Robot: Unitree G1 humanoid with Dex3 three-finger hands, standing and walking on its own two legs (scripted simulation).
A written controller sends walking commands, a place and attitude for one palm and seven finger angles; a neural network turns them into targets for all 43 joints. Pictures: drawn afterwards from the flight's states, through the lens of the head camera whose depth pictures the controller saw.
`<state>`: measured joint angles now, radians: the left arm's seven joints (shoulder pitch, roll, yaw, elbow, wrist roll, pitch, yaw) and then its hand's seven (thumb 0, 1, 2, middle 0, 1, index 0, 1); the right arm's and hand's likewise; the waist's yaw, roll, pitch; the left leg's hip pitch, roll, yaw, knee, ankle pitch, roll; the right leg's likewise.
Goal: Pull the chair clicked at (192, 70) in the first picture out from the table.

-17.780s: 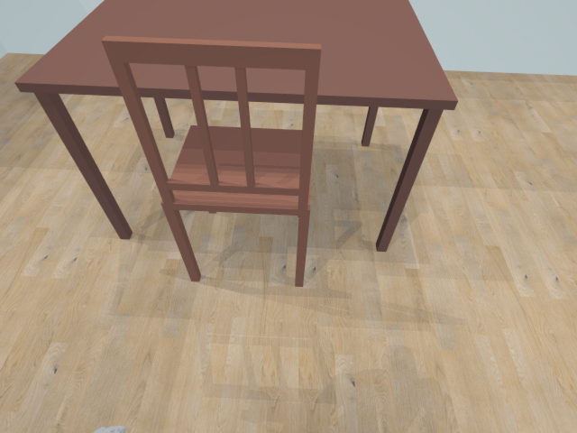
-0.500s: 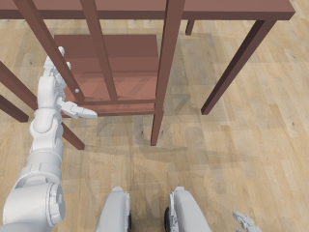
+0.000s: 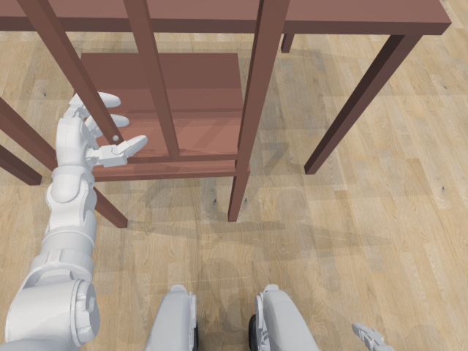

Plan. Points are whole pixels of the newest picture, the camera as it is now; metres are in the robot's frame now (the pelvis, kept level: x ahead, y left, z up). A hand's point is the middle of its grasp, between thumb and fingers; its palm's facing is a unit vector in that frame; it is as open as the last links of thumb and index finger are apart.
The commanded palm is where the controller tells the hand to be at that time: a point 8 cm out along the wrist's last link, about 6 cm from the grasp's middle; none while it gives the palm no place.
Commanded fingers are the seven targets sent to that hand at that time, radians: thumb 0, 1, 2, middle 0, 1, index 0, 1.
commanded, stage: hook a spindle and tug to test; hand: left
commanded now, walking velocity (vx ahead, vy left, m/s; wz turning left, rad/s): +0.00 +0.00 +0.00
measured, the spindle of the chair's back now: (91, 99) +0.49 +0.22 +0.08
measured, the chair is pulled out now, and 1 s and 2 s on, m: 0.00 0.04 0.15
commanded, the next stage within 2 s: step backward, pulling the chair out in 0.82 s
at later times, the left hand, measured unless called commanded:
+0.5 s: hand (120, 148) +0.44 +0.18 +0.02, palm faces +0.07 -1.00 -0.03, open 5.5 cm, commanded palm +0.40 +0.23 +0.03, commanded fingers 0.00 0.90 0.90 -0.50 -1.45 -0.50 -1.45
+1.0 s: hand (119, 157) +0.42 +0.18 +0.03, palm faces +0.08 -0.99 -0.11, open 5.6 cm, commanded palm +0.38 +0.23 +0.03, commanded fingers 0.00 0.90 0.90 -0.50 -1.45 -0.50 -1.45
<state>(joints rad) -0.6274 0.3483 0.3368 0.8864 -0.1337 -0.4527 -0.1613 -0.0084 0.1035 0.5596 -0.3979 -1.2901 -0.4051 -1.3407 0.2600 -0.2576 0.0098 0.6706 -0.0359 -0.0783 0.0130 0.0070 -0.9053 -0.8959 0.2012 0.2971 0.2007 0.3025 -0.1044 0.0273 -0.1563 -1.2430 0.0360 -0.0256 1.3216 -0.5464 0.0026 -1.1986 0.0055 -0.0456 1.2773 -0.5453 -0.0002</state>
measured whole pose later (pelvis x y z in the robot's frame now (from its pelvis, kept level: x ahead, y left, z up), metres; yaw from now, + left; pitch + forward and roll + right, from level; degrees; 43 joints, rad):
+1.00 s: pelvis +0.00 +0.00 +0.02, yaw +0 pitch +20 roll -1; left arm -0.43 0.30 0.26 0.65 -0.09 -0.34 -0.07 0.01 0.71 0.82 -0.38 -1.31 -0.38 -1.42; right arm 0.20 -0.23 0.01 0.62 0.02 0.00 -0.04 0.01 -0.91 -0.90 0.20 0.30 0.20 0.30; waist -0.09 0.01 -0.06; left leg -1.06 0.03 -0.01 1.24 -0.53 0.00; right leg -1.03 0.01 -0.03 1.21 -0.54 0.00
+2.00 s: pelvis -0.04 -0.01 +0.12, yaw -1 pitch +6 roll +0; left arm -0.48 0.18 0.03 1.04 -0.07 -0.23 0.14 0.04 0.71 0.74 -0.26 -1.10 -0.50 -1.45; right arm 0.19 -0.28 -0.02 0.73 0.05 0.04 -0.13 0.01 -0.91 -0.90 0.20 0.30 0.20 0.30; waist -0.09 0.01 0.11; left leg -0.49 0.03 0.01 0.54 -0.15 -0.01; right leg -0.48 0.02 0.00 0.53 -0.15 -0.01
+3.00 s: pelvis -0.05 -0.02 +0.11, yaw +1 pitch +3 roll +0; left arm -0.50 0.19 0.01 1.03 -0.03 -0.23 0.12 0.02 0.67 0.76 -0.25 -1.18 -0.50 -1.45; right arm 0.18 -0.25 -0.01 0.76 0.04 0.00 -0.13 0.01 -0.90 -0.90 0.20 0.30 0.20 0.30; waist -0.07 0.02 0.17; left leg -0.48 0.03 -0.01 0.59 -0.16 -0.02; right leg -0.47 0.01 -0.03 0.59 -0.18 -0.02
